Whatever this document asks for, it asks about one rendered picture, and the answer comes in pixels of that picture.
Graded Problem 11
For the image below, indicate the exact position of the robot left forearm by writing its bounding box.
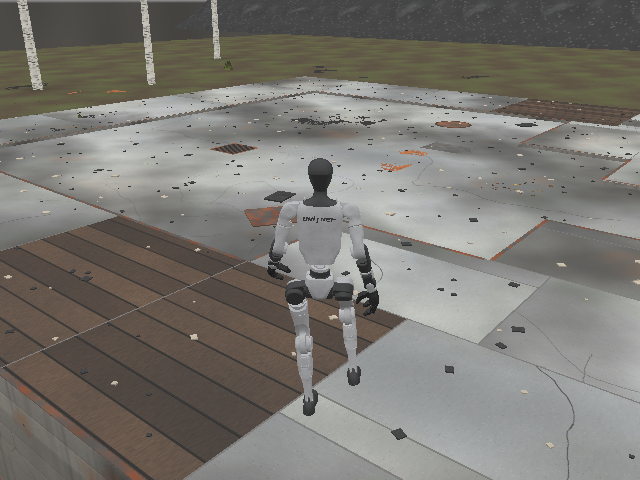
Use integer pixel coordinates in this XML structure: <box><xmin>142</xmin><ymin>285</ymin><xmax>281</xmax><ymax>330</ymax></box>
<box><xmin>268</xmin><ymin>239</ymin><xmax>283</xmax><ymax>269</ymax></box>

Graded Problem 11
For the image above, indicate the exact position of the right robot shin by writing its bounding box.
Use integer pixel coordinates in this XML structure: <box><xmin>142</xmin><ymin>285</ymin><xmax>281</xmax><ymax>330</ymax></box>
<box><xmin>342</xmin><ymin>307</ymin><xmax>357</xmax><ymax>373</ymax></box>

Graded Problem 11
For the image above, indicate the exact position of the right robot hand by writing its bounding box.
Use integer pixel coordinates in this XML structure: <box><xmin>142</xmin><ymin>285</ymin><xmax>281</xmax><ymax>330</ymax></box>
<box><xmin>356</xmin><ymin>290</ymin><xmax>379</xmax><ymax>316</ymax></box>

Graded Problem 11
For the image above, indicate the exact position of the left robot hand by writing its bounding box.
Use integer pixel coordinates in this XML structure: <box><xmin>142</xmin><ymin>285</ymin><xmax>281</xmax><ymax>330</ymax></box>
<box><xmin>267</xmin><ymin>263</ymin><xmax>291</xmax><ymax>280</ymax></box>

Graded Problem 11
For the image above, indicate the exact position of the robot right upper arm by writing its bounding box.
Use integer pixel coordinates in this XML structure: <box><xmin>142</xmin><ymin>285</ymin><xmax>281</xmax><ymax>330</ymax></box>
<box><xmin>341</xmin><ymin>202</ymin><xmax>366</xmax><ymax>259</ymax></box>

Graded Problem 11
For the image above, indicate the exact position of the robot right forearm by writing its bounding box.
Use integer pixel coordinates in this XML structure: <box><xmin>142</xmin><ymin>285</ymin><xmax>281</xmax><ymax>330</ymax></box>
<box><xmin>356</xmin><ymin>244</ymin><xmax>377</xmax><ymax>293</ymax></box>

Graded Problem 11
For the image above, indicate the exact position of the robot left upper arm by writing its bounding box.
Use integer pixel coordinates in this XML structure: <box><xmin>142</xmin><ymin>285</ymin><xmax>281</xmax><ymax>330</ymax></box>
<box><xmin>272</xmin><ymin>201</ymin><xmax>300</xmax><ymax>255</ymax></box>

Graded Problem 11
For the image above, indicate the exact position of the left robot foot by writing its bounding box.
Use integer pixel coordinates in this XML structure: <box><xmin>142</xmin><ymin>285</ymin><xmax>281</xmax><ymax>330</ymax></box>
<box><xmin>303</xmin><ymin>389</ymin><xmax>318</xmax><ymax>416</ymax></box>

